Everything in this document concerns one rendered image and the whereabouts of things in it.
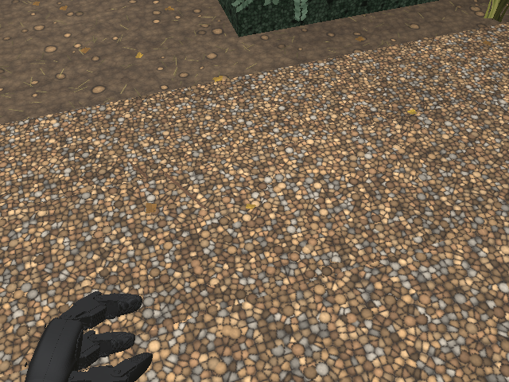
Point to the left robot hand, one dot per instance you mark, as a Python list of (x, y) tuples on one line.
[(64, 348)]

